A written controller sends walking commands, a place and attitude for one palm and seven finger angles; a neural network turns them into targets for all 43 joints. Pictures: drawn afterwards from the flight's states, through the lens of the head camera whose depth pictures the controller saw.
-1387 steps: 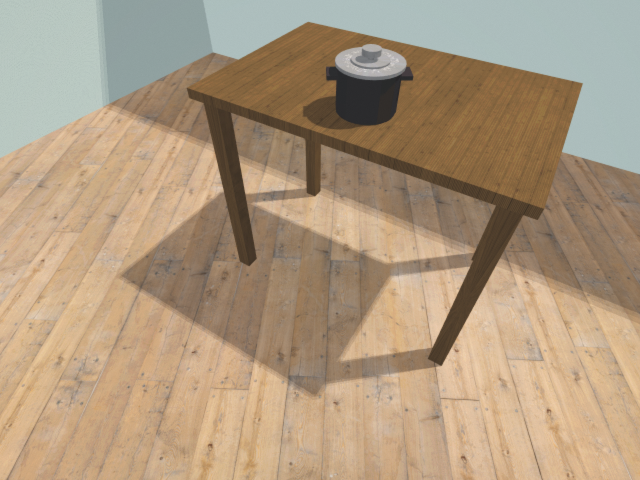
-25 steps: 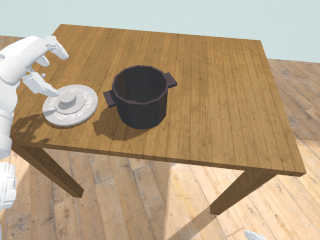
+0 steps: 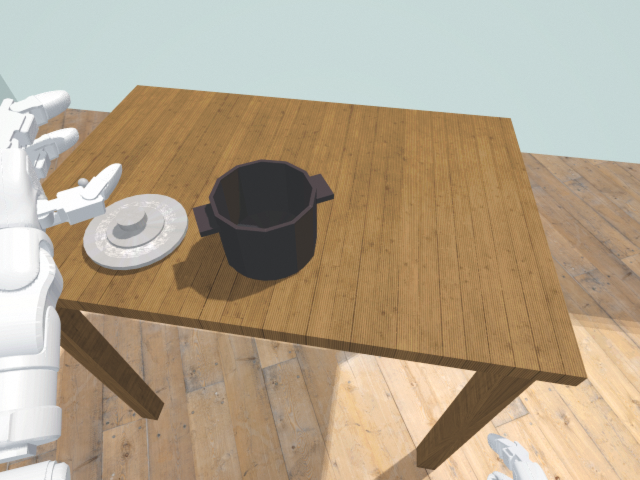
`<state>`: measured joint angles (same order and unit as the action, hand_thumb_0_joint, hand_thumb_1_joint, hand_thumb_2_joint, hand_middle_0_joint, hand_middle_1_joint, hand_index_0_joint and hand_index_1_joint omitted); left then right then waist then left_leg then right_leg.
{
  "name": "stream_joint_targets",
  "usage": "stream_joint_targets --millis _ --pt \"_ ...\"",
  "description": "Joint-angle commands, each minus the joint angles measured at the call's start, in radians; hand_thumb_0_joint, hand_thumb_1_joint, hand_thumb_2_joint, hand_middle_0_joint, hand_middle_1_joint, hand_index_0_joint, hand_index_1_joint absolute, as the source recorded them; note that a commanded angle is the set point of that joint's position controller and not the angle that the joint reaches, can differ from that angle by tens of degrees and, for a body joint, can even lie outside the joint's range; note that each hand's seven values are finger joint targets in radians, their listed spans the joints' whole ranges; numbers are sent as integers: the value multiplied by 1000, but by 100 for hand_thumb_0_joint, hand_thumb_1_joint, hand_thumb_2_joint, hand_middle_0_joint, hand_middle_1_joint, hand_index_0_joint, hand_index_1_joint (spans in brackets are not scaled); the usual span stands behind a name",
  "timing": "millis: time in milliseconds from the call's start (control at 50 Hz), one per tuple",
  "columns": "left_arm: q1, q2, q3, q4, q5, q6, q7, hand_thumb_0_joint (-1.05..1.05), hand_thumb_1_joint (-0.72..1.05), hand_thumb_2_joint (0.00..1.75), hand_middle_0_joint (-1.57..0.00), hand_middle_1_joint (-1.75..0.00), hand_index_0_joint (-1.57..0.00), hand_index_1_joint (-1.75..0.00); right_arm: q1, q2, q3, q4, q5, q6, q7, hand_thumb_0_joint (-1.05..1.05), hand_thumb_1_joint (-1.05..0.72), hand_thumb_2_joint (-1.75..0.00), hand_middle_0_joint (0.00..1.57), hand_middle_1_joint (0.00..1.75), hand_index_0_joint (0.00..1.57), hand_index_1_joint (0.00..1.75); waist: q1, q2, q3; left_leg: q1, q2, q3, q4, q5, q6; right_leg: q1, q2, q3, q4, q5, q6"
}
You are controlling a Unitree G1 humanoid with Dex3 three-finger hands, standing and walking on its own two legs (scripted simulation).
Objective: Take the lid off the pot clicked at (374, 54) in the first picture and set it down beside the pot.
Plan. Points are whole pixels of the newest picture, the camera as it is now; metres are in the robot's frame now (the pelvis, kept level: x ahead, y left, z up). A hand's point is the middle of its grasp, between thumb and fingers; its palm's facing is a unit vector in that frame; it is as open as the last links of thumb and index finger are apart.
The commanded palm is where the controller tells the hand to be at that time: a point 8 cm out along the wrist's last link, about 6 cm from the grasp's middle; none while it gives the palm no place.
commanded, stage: draw the hand back to the body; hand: left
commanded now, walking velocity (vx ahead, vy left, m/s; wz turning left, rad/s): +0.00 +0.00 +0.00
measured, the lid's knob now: (131, 218) +0.48 +0.34 +0.02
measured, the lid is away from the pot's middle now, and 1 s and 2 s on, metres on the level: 0.23 0.23 0.23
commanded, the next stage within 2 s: step back with the hand held close in 1.22 s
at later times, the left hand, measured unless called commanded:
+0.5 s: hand (64, 263) +0.26 +0.25 +0.20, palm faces +0.45 -0.86 -0.25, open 7.6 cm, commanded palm +0.20 +0.28 +0.21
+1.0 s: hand (15, 365) +0.17 +0.25 +0.19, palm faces +0.42 -0.85 -0.31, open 7.4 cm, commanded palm +0.10 +0.29 +0.20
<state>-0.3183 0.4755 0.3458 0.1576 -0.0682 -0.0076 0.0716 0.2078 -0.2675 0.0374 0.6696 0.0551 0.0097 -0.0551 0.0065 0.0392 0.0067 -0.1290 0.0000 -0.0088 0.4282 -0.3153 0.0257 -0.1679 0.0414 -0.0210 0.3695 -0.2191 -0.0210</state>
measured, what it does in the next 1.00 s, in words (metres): stands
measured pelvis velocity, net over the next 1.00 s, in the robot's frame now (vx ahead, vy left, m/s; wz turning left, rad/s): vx -0.03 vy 0.00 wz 0.00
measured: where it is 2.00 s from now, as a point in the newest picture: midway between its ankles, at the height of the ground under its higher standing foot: outside the picture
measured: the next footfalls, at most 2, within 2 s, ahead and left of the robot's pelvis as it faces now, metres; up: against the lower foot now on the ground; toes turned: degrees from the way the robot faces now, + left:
none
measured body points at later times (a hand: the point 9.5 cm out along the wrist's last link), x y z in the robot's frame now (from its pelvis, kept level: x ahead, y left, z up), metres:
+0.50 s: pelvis -0.03 -0.02 +0.00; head -0.04 -0.04 +0.45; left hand +0.23 +0.29 +0.21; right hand +0.16 -0.24 -0.09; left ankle -0.06 +0.10 -0.74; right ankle -0.02 -0.11 -0.74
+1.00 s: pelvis -0.03 +0.00 +0.00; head -0.06 +0.00 +0.45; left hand +0.14 +0.29 +0.21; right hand +0.17 -0.21 -0.07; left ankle -0.06 +0.10 -0.74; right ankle -0.02 -0.11 -0.74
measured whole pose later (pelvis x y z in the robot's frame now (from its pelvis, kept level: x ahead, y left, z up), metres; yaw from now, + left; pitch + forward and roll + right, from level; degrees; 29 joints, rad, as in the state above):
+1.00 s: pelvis -0.03 +0.00 +0.00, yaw +0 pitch -5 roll -1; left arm 0.38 0.36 0.33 -0.47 -0.11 -0.06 0.09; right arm 0.14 -0.23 0.05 0.67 0.02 -0.09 -0.07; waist 0.06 0.05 0.03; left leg -0.04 -0.01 0.00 0.41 -0.27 0.03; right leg -0.08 0.03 -0.02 0.34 -0.17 -0.02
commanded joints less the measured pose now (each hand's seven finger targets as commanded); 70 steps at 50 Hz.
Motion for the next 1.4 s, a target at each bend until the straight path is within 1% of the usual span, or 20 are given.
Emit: stream_joint_targets --millis 0,60,120,160,240,340,420,520,620,780,860,980,1060,1140,1180,1260,1300,1320,1340,1380 --pt "-281 245 66 -271 -11 -64 19 0 54 74 -25 -57 -25 -57 -96 -115 -48 -140 2 -56 -8 0 -90 -90 20 30 20 30 -2 46 -289 88 33 28 4 491 26 151 -65 3 11 470 -19" --pt "-256 265 92 -265 -14 -62 31 0 60 77 -24 -52 -24 -52 -113 -116 -46 -132 1 -57 -13 0 -90 -90 20 30 20 30 -2 4 -254 62 26 32 -8 404 29 141 -64 4 3 426 -16" --pt "-252 282 110 -354 -17 -76 36 0 66 80 -23 -47 -23 -47 -138 -108 -39 -140 1 -69 -16 0 -90 -90 20 30 20 30 11 47 -274 79 23 25 -20 392 28 163 -67 5 2 404 -18" --pt "-192 248 99 -354 -20 -80 35 0 71 82 -22 -44 -22 -44 -151 -101 -38 -139 0 -75 -16 0 -90 -90 20 30 20 30 11 68 -253 83 23 31 -21 372 26 145 -64 6 -6 374 -17" --pt "-79 201 85 -331 -34 -74 32 0 79 85 -21 -38 -21 -38 -168 -100 -39 -141 3 -79 -17 0 -90 -90 20 30 20 30 12 -27 -187 58 26 31 -35 314 30 120 -62 1 -27 314 -11" --pt "-16 203 110 -432 -43 -91 31 0 90 90 -20 -30 -20 -30 -198 -89 -32 -150 -2 -91 -18 0 -90 -90 20 30 20 30 22 31 -176 66 22 31 -46 286 29 122 -67 11 -47 272 -12" --pt "18 184 106 -486 -47 -97 34 0 90 90 -20 -30 -20 -30 -215 -84 -30 -151 -5 -104 -24 0 -90 -90 20 30 20 30 28 9 -167 79 25 27 -55 257 31 115 -66 13 -65 218 -11" --pt "129 147 94 -576 -46 -112 36 0 90 90 -20 -30 -20 -30 -228 -74 -28 -153 -13 -124 -23 0 -90 -90 20 30 20 30 38 60 -163 98 26 22 -65 252 26 117 -66 14 -73 192 -16" --pt "230 120 89 -573 -48 -110 35 0 90 90 -20 -30 -20 -30 -237 -76 -32 -152 -17 -129 -28 0 -90 -90 20 30 20 30 36 -26 -79 69 28 17 -79 193 28 77 -62 10 -99 108 -11" --pt "408 106 92 -773 -40 -132 35 0 90 90 -20 -30 -20 -30 -238 -66 -32 -166 -32 -156 -20 0 -90 -90 20 30 20 30 50 63 -115 95 29 9 -78 235 21 112 -65 18 -86 152 -20" --pt "510 87 99 -768 -39 -123 33 0 90 90 -20 -30 -20 -30 -233 -69 -35 -166 -35 -152 -19 0 -90 -90 20 30 20 30 47 -5 -64 65 29 7 -80 228 21 95 -59 15 -90 138 -18" --pt "617 63 67 -939 -29 -132 30 0 90 90 -20 -30 -20 -30 -235 -61 -33 -187 -41 -166 -12 0 -90 -90 20 30 20 30 55 78 -79 73 33 -9 -85 227 12 106 -61 12 -78 124 -24" --pt "678 77 91 -968 -21 -129 39 0 90 90 -20 -30 -20 -30 -222 -63 -32 -184 -46 -166 -12 0 -90 -90 20 30 20 30 55 56 -76 59 35 -15 -83 257 6 113 -52 12 -62 152 -27" --pt "639 37 61 -886 -21 -107 42 0 90 90 -20 -30 -20 -30 -220 -66 -29 -176 -40 -154 -20 0 -90 -90 20 30 20 30 36 -1 32 23 40 -30 -96 196 5 51 -46 4 -72 89 -24" --pt "652 26 45 -895 -16 -108 37 0 90 90 -20 -30 -20 -30 -223 -66 -29 -182 -41 -153 -21 0 -90 -90 20 30 20 30 43 19 31 23 40 -30 -102 193 5 55 -48 -2 -66 83 -24" --pt "683 65 76 -1014 -9 -127 38 0 90 90 -20 -30 -20 -30 -215 -63 -28 -193 -51 -171 -9 0 -90 -90 20 30 20 30 65 105 -103 57 38 -39 -90 289 -8 126 -49 3 -28 154 -30" --pt "707 71 92 -973 -12 -116 44 0 90 90 -20 -30 -20 -30 -208 -64 -29 -187 -53 -166 -9 0 -90 -90 20 30 20 30 67 42 -90 45 43 -42 -90 316 -14 133 -48 -2 -25 175 -30" --pt "470 247 263 -1097 -15 -185 57 0 90 90 -20 -30 -20 -30 -188 -90 -31 -248 -34 -139 -16 0 -90 -90 20 30 20 30 33 4 -13 -32 61 -65 -90 187 18 69 -90 131 -45 235 -21" --pt "495 231 265 -1034 -19 -210 61 0 90 90 -20 -30 -20 -30 -180 -68 -24 -231 -44 -128 -23 0 -90 -90 20 30 20 30 28 -20 9 -50 55 -77 -89 138 21 44 -108 140 -53 218 -28" --pt "664 103 168 -882 -10 -198 47 0 90 90 -20 -30 -20 -30 -163 -76 -37 -224 -42 -110 -20 0 -90 -90 20 30 20 30 14 -114 31 -45 60 -76 -76 186 28 15 -117 143 -51 252 -17"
